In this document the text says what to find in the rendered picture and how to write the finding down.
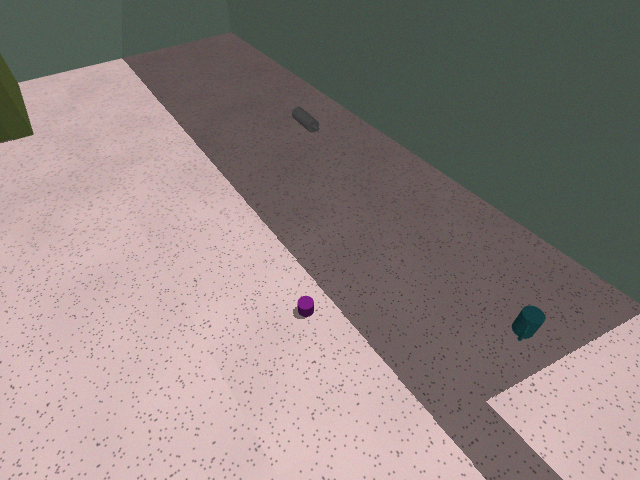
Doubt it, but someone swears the armchair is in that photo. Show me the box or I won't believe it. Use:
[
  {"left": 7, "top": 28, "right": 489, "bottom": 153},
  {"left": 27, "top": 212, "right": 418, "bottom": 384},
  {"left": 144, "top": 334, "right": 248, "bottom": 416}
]
[{"left": 0, "top": 54, "right": 34, "bottom": 142}]

